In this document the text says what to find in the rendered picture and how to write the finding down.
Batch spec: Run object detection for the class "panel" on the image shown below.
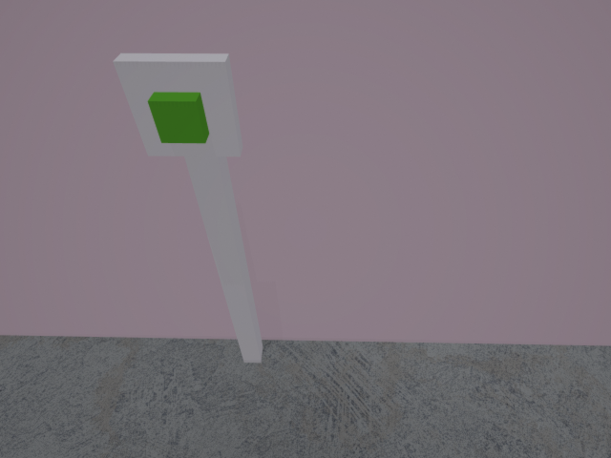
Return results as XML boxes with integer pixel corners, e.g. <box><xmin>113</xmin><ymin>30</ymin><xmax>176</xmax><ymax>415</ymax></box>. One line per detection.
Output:
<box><xmin>113</xmin><ymin>53</ymin><xmax>263</xmax><ymax>363</ymax></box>

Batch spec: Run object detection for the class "button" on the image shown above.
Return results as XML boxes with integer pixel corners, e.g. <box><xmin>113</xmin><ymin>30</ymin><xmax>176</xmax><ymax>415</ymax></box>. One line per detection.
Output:
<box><xmin>148</xmin><ymin>93</ymin><xmax>209</xmax><ymax>143</ymax></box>

